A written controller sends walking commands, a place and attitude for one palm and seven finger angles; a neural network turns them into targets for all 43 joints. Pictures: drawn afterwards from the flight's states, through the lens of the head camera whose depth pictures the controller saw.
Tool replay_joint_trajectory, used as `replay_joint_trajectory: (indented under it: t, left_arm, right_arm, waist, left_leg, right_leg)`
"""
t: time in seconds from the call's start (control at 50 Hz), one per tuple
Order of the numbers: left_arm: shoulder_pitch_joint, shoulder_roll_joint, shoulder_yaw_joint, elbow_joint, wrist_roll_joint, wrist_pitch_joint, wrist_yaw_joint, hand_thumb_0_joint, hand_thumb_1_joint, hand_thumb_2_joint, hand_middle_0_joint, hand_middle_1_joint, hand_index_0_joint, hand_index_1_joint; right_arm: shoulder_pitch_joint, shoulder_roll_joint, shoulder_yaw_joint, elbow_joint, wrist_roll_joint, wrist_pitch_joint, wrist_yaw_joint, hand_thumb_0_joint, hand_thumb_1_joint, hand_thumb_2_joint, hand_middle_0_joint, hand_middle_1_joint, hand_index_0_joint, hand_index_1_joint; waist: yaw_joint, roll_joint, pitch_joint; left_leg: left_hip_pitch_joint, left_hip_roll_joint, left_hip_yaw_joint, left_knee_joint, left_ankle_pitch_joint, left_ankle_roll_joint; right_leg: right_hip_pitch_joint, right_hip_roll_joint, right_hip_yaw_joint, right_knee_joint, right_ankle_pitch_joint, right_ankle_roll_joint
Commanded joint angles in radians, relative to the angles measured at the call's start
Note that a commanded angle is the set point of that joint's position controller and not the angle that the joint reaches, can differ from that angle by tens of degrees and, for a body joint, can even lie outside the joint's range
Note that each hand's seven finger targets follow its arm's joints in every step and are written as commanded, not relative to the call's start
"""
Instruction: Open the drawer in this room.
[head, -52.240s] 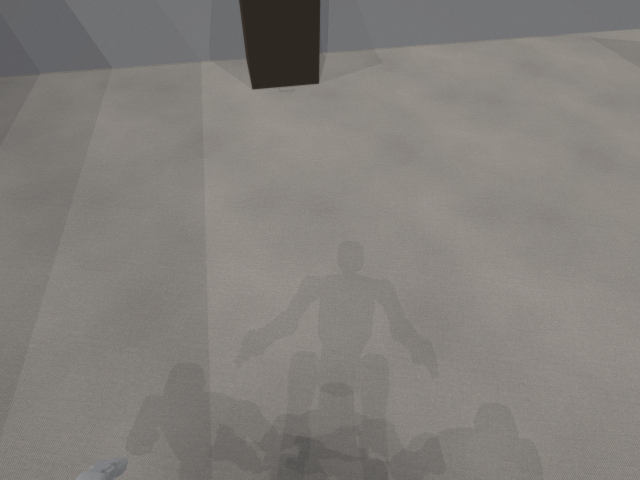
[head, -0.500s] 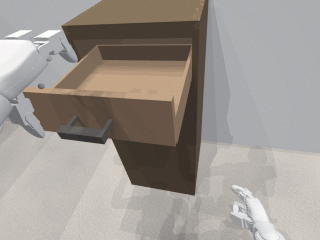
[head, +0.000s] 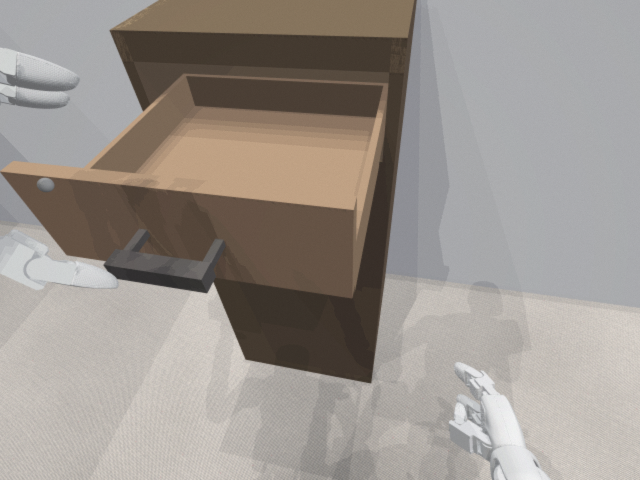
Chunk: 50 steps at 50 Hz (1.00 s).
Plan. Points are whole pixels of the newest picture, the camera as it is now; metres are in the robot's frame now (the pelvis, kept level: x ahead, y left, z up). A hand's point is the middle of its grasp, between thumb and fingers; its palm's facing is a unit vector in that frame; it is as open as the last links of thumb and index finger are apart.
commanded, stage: draw the hand back to the body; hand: left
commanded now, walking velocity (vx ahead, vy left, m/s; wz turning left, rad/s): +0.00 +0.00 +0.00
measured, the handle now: (169, 256) +0.29 +0.21 +0.17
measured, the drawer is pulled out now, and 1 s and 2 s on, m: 0.28 0.28 0.28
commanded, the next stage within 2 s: step back with the hand held close in 0.86 s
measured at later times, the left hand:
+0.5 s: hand (65, 164) +0.23 +0.20 +0.33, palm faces +0.53 -0.77 -0.35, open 10.1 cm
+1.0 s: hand (62, 176) +0.22 +0.20 +0.33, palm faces +0.57 -0.76 -0.30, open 7.5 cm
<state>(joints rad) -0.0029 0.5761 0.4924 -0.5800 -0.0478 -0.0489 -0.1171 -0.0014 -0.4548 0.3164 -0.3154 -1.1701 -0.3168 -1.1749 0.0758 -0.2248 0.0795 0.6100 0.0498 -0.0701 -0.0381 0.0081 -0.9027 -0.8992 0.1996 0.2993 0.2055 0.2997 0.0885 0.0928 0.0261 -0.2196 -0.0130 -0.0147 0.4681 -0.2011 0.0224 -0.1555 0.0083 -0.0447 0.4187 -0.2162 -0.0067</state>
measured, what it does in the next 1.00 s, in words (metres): stands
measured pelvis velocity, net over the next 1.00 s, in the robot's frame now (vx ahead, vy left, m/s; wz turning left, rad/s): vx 0.04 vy -0.03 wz -0.01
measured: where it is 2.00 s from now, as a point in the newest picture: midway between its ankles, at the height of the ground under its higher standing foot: outside the picture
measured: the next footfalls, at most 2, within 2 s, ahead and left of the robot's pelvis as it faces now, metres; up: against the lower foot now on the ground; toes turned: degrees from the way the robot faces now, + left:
none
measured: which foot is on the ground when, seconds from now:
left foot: down 0.00-1.00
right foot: down 0.00-1.00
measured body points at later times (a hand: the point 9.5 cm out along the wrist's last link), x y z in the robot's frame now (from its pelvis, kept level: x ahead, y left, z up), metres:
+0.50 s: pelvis +0.04 -0.01 +0.00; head +0.03 -0.04 +0.45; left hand +0.20 +0.24 +0.34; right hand +0.23 -0.23 -0.09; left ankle +0.04 +0.10 -0.74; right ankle +0.01 -0.12 -0.74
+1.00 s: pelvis +0.04 -0.03 +0.00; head +0.02 -0.06 +0.45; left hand +0.19 +0.24 +0.34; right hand +0.24 -0.24 -0.08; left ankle +0.04 +0.10 -0.74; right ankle +0.01 -0.12 -0.74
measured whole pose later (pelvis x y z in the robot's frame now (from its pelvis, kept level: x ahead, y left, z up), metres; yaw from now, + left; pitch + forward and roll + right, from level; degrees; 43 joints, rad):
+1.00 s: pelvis +0.04 -0.03 +0.00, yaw +0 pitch -3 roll +0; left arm 0.17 0.42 0.56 -0.64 -0.13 -0.14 0.09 0.01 0.87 0.89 -0.21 -0.31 -0.21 -0.31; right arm 0.14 -0.22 0.02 0.66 0.03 -0.08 -0.05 0.01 -0.90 -0.90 0.20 0.30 0.21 0.30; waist 0.06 0.08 -0.01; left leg -0.14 0.02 -0.02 0.44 -0.25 -0.01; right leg -0.08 0.04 -0.05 0.39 -0.26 -0.04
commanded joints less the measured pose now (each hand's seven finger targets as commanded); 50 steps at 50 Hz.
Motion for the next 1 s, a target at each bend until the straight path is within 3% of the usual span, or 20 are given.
replay_joint_trajectory:
  t: [0.0, 0.02, 0.04, 0.06, 0.1, 0.14, 0.22, 0.26, 0.34, 0.44, 0.56, 0.58, 0.62, 0.64, 0.68, 0.76, 0.8, 0.94, 0.96, 0.98]
  left_arm:
    - [-0.184, 0.095, 0.097, -0.233, -0.091, -0.130, 0.169, 0.000, -0.220, 0.420, -0.280, -1.020, -0.280, -1.020]
    - [-0.214, 0.102, 0.101, -0.262, -0.086, -0.142, 0.183, 0.000, -0.185, 0.435, -0.277, -0.997, -0.277, -0.997]
    - [-0.207, 0.128, 0.123, -0.248, -0.079, -0.152, 0.197, 0.000, -0.150, 0.450, -0.275, -0.975, -0.275, -0.975]
    - [-0.210, 0.081, 0.087, -0.265, -0.074, -0.160, 0.201, 0.000, -0.115, 0.465, -0.273, -0.952, -0.273, -0.952]
    - [-0.188, 0.059, 0.076, -0.248, -0.067, -0.165, 0.208, 0.000, -0.045, 0.495, -0.268, -0.908, -0.268, -0.908]
    - [-0.150, 0.063, 0.090, -0.222, -0.071, -0.166, 0.211, 0.000, 0.025, 0.525, -0.262, -0.863, -0.262, -0.863]
    - [-0.068, 0.051, 0.107, -0.244, -0.076, -0.166, 0.209, 0.000, 0.165, 0.585, -0.252, -0.772, -0.252, -0.772]
    - [-0.002, 0.059, 0.133, -0.234, -0.084, -0.163, 0.209, 0.000, 0.235, 0.615, -0.247, -0.728, -0.247, -0.728]
    - [0.045, 0.076, 0.163, -0.260, -0.088, -0.162, 0.210, 0.000, 0.375, 0.675, -0.237, -0.637, -0.237, -0.637]
    - [0.065, 0.088, 0.186, -0.238, -0.090, -0.156, 0.216, 0.000, 0.550, 0.750, -0.225, -0.525, -0.225, -0.525]
    - [0.061, 0.068, 0.164, -0.207, -0.087, -0.143, 0.217, 0.000, 0.760, 0.840, -0.210, -0.390, -0.210, -0.390]
    - [0.038, 0.057, 0.145, -0.241, -0.083, -0.143, 0.216, 0.000, 0.795, 0.855, -0.207, -0.367, -0.207, -0.367]
    - [0.038, 0.065, 0.151, -0.239, -0.081, -0.141, 0.221, 0.000, 0.865, 0.885, -0.202, -0.322, -0.202, -0.322]
    - [0.040, 0.065, 0.148, -0.243, -0.083, -0.140, 0.220, 0.000, 0.900, 0.900, -0.200, -0.300, -0.200, -0.300]
    - [0.033, 0.069, 0.148, -0.252, -0.081, -0.141, 0.224, 0.000, 0.900, 0.900, -0.200, -0.300, -0.200, -0.300]
    - [0.026, 0.067, 0.149, -0.225, -0.082, -0.138, 0.225, 0.000, 0.900, 0.900, -0.200, -0.300, -0.200, -0.300]
    - [0.024, 0.065, 0.151, -0.206, -0.083, -0.135, 0.223, 0.000, 0.900, 0.900, -0.200, -0.300, -0.200, -0.300]
    - [0.026, 0.072, 0.153, -0.204, -0.086, -0.141, 0.220, 0.000, 0.900, 0.900, -0.200, -0.300, -0.200, -0.300]
    - [-0.080, 0.214, 0.241, -0.268, -0.060, -0.173, 0.227, 0.000, 0.900, 0.900, -0.200, -0.300, -0.200, -0.300]
    - [-0.002, 0.135, 0.194, -0.169, -0.062, -0.171, 0.222, 0.000, 0.900, 0.900, -0.200, -0.300, -0.200, -0.300]
  right_arm:
    - [-0.109, -0.094, -0.051, -0.121, -0.022, -0.106, -0.033, 0.000, -0.900, -0.900, 0.200, 0.300, 0.200, 0.300]
    - [-0.105, -0.090, -0.054, -0.114, -0.026, -0.112, -0.034, 0.000, -0.900, -0.900, 0.200, 0.300, 0.200, 0.300]
    - [-0.102, -0.097, -0.057, -0.099, -0.033, -0.120, -0.037, 0.000, -0.900, -0.900, 0.200, 0.300, 0.200, 0.300]
    - [-0.098, -0.085, -0.057, -0.100, -0.037, -0.123, -0.035, 0.000, -0.900, -0.900, 0.200, 0.300, 0.200, 0.300]
    - [-0.084, -0.082, -0.062, -0.093, -0.038, -0.127, -0.028, 0.000, -0.900, -0.900, 0.200, 0.300, 0.200, 0.300]
    - [-0.079, -0.090, -0.073, -0.088, -0.039, -0.128, -0.024, 0.000, -0.900, -0.900, 0.200, 0.300, 0.200, 0.300]
    - [-0.074, -0.092, -0.086, -0.096, -0.035, -0.116, -0.010, 0.000, -0.900, -0.900, 0.200, 0.300, 0.200, 0.300]
    - [-0.070, -0.099, -0.092, -0.097, -0.033, -0.109, -0.007, 0.000, -0.900, -0.900, 0.200, 0.300, 0.200, 0.300]
    - [-0.073, -0.099, -0.100, -0.105, -0.023, -0.094, -0.006, 0.000, -0.900, -0.900, 0.200, 0.300, 0.200, 0.300]
    - [-0.064, -0.097, -0.105, -0.106, -0.020, -0.077, -0.014, 0.000, -0.900, -0.900, 0.200, 0.300, 0.200, 0.300]
    - [-0.068, -0.093, -0.103, -0.105, -0.021, -0.068, -0.021, 0.000, -0.900, -0.900, 0.200, 0.300, 0.200, 0.300]
    - [-0.073, -0.091, -0.103, -0.110, -0.021, -0.069, -0.021, 0.000, -0.900, -0.900, 0.200, 0.300, 0.200, 0.300]
    - [-0.074, -0.088, -0.100, -0.111, -0.026, -0.072, -0.022, 0.000, -0.900, -0.900, 0.200, 0.300, 0.200, 0.300]
    - [-0.080, -0.091, -0.100, -0.109, -0.024, -0.075, -0.022, 0.000, -0.900, -0.900, 0.200, 0.300, 0.200, 0.300]
    - [-0.079, -0.086, -0.098, -0.112, -0.027, -0.076, -0.022, 0.000, -0.900, -0.900, 0.200, 0.300, 0.200, 0.300]
    - [-0.081, -0.082, -0.097, -0.106, -0.028, -0.075, -0.024, 0.000, -0.900, -0.900, 0.200, 0.300, 0.200, 0.300]
    - [-0.083, -0.081, -0.096, -0.108, -0.026, -0.071, -0.024, 0.000, -0.900, -0.900, 0.200, 0.300, 0.200, 0.300]
    - [-0.094, -0.084, -0.098, -0.110, -0.024, -0.076, -0.022, 0.000, -0.900, -0.900, 0.200, 0.300, 0.200, 0.300]
    - [-0.049, -0.124, -0.101, -0.159, -0.011, -0.055, -0.019, 0.000, -0.900, -0.900, 0.200, 0.300, 0.200, 0.300]
    - [-0.051, -0.105, -0.101, -0.143, -0.012, -0.037, -0.021, 0.000, -0.900, -0.900, 0.200, 0.300, 0.200, 0.300]
  waist:
    - [-0.026, 0.021, -0.143]
    - [-0.022, 0.068, -0.150]
    - [-0.016, 0.072, -0.129]
    - [-0.019, 0.108, -0.138]
    - [-0.022, 0.121, -0.120]
    - [-0.019, 0.053, -0.127]
    - [-0.016, 0.025, -0.162]
    - [-0.016, -0.032, -0.162]
    - [-0.015, -0.014, -0.164]
    - [-0.022, -0.067, -0.165]
    - [-0.025, -0.047, -0.149]
    - [-0.026, -0.020, -0.159]
    - [-0.022, -0.046, -0.163]
    - [-0.021, -0.026, -0.156]
    - [-0.020, -0.051, -0.154]
    - [-0.022, -0.021, -0.130]
    - [-0.020, -0.050, -0.128]
    - [-0.015, -0.013, -0.126]
    - [-0.067, -0.077, -0.077]
    - [-0.072, -0.166, -0.095]
  left_leg:
    - [0.139, 0.049, -0.003, -0.137, -0.045, -0.008]
    - [0.141, 0.046, -0.004, -0.140, -0.034, -0.010]
    - [0.134, 0.047, -0.002, -0.133, -0.012, -0.009]
    - [0.135, 0.043, -0.001, -0.134, 0.016, -0.010]
    - [0.132, 0.045, -0.005, -0.132, 0.059, -0.015]
    - [0.140, 0.048, 0.003, -0.118, 0.123, -0.013]
    - [0.155, 0.047, 0.014, -0.093, 0.231, -0.014]
    - [0.153, 0.050, 0.016, -0.087, 0.280, -0.013]
    - [0.162, 0.052, 0.026, -0.069, 0.294, -0.016]
    - [0.161, 0.051, 0.030, -0.056, 0.284, -0.011]
    - [0.163, 0.042, 0.035, -0.055, 0.253, -0.003]
    - [0.172, 0.041, 0.035, -0.051, 0.263, -0.003]
    - [0.172, 0.039, 0.031, -0.051, 0.254, 0.000]
    - [0.176, 0.038, 0.032, -0.050, 0.254, -0.001]
    - [0.168, 0.036, 0.027, -0.052, 0.245, 0.000]
    - [0.165, 0.036, 0.031, -0.056, 0.211, 0.000]
    - [0.161, 0.037, 0.028, -0.058, 0.209, 0.000]
    - [0.163, 0.036, 0.027, -0.066, 0.174, 0.000]
    - [0.087, 0.067, -0.025, -0.002, 0.186, 0.019]
    - [0.083, 0.058, -0.031, 0.043, 0.181, 0.016]
  right_leg:
    - [0.006, -0.007, -0.004, -0.109, -0.046, -0.016]
    - [0.018, -0.009, 0.002, -0.105, -0.038, -0.021]
    - [0.024, -0.008, 0.007, -0.109, -0.018, -0.024]
    - [0.037, -0.010, 0.004, -0.105, 0.001, -0.029]
    - [0.044, -0.004, 0.001, -0.092, 0.039, -0.035]
    - [0.063, -0.001, -0.003, -0.091, 0.102, -0.033]
    - [0.087, -0.002, -0.006, -0.061, 0.216, -0.028]
    - [0.096, -0.001, -0.012, -0.058, 0.271, -0.024]
    - [0.078, -0.002, -0.010, -0.057, 0.288, -0.021]
    - [0.067, -0.004, -0.006, -0.062, 0.314, -0.014]
    - [0.053, -0.012, 0.005, -0.073, 0.311, -0.008]
    - [0.055, -0.013, 0.008, -0.070, 0.317, -0.008]
    - [0.056, -0.012, 0.007, -0.067, 0.316, -0.006]
    - [0.053, -0.012, 0.010, -0.077, 0.322, -0.007]
    - [0.057, -0.014, 0.009, -0.072, 0.312, -0.005]
    - [0.043, -0.016, 0.018, -0.088, 0.280, -0.006]
    - [0.046, -0.014, 0.016, -0.087, 0.275, -0.004]
    - [0.041, -0.013, 0.019, -0.102, 0.226, -0.005]
    - [-0.075, -0.085, 0.124, -0.144, 0.277, 0.005]
    - [-0.066, -0.112, 0.118, -0.150, 0.319, 0.001]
